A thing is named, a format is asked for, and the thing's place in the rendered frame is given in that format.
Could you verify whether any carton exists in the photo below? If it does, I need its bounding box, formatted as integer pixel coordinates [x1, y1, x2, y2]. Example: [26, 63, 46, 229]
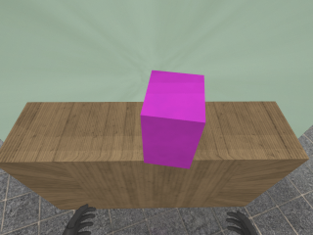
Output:
[140, 70, 206, 169]

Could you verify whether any pedestal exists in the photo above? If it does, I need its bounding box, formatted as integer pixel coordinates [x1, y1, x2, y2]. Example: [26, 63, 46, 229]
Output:
[0, 101, 309, 210]

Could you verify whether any right robot hand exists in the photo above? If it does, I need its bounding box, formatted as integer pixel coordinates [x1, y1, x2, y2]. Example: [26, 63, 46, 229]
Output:
[226, 211, 258, 235]

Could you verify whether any left robot hand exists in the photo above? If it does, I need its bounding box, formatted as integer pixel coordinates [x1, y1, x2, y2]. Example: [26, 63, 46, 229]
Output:
[62, 204, 96, 235]

